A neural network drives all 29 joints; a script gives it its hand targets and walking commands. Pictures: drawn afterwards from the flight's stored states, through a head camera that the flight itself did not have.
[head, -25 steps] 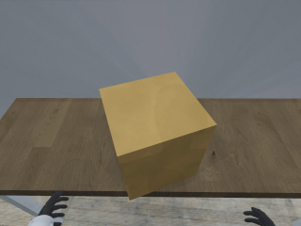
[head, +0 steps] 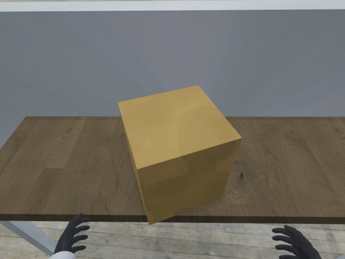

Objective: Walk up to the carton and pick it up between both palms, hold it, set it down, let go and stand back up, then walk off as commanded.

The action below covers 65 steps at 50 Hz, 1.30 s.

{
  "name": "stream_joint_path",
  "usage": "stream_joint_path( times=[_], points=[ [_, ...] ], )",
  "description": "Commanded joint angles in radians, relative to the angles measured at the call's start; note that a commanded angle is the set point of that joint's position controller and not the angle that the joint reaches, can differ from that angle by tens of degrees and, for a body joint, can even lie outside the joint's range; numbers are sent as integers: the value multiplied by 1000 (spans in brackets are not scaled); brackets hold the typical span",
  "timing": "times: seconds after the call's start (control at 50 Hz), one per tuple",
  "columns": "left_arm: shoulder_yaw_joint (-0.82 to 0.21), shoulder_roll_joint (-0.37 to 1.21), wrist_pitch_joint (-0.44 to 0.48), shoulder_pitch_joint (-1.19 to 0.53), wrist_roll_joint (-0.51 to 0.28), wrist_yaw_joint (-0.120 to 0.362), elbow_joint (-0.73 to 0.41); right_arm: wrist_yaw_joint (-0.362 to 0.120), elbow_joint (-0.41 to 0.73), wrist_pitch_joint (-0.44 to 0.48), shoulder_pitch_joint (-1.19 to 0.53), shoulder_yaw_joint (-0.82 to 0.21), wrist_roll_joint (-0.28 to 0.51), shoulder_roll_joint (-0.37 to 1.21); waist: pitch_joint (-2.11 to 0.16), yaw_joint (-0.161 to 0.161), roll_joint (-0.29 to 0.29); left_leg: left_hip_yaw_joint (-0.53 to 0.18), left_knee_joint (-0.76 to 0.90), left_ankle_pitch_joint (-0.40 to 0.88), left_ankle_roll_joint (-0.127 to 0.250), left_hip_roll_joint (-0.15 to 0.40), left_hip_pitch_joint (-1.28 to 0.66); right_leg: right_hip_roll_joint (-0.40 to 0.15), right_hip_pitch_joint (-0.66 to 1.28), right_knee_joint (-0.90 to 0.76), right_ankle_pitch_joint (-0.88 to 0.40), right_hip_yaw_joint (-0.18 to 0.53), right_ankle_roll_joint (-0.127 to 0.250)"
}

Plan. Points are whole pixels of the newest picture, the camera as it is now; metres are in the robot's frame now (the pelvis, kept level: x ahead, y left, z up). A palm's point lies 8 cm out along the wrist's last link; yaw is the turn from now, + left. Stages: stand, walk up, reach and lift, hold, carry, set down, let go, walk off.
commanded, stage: reach and lift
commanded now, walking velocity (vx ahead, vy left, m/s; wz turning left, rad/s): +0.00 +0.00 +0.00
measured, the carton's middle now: (173, 154) +0.37 +0.01 +0.05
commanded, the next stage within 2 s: none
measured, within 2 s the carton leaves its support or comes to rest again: neither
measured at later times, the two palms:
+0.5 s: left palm (83, 238) +0.19 +0.20 +0.01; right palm (310, 248) +0.17 -0.27 +0.00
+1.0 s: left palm (92, 224) +0.20 +0.17 +0.05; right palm (310, 220) +0.21 -0.27 +0.04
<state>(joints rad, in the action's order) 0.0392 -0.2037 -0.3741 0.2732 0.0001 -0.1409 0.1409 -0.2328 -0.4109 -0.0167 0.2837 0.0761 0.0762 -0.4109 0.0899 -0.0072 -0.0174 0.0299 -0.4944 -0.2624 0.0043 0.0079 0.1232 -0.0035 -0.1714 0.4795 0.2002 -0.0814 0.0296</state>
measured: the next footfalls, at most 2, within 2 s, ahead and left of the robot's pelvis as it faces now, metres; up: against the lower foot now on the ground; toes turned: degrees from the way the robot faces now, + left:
none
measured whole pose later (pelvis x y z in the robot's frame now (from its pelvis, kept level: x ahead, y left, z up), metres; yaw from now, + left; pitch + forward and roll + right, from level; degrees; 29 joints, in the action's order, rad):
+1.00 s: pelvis +0.00 +0.00 +0.00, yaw +0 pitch -5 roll +0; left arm -0.11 -0.05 -0.26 0.36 0.00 -0.31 -0.24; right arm -0.24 -0.15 0.06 0.25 0.07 0.34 -0.47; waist 0.08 -0.01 -0.01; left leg 0.03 -0.46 -0.25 0.00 0.01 0.12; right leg 0.00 -0.18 0.46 0.19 -0.08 0.04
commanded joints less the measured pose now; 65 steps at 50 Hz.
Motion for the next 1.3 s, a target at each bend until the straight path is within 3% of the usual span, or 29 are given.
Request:
stream_joint_path(
  times=[0.0,0.12,0.26,0.6,0.78,0.98,1.28],
  points=[
    [24,14,69,4,9,-37,-309,-3,198,23,-52,104,120,-186,-117,37,31,-8,281,-53,6,45,270,1,272,-110,-57,109,41],
    [9,41,115,63,-6,-52,-375,-3,276,52,-19,106,154,-177,-150,46,93,-19,232,67,-7,18,132,0,182,-147,-78,109,50],
    [-32,86,184,105,-10,-74,-432,-5,327,104,16,94,200,-168,-165,52,91,-43,216,128,-17,13,68,15,128,-143,-123,97,48],
    [-108,191,220,63,-17,-142,-580,-11,416,155,-47,55,298,-212,-179,84,116,-48,203,126,-22,16,11,37,34,-151,-50,98,60],
    [-149,245,213,9,-27,-173,-660,-17,450,165,-61,32,350,-238,-187,85,129,-50,192,125,-19,20,10,42,12,-149,-23,110,68],
    [-129,227,130,-140,-39,-195,-708,3,469,97,-225,29,365,-256,-187,94,140,-56,212,53,-18,22,26,30,9,-171,43,145,72],
    [-51,185,-115,-259,-52,-189,-849,77,521,-75,-404,11,394,-278,-251,74,99,-64,169,306,-37,26,-106,50,48,-182,-130,132,84]
  ],
)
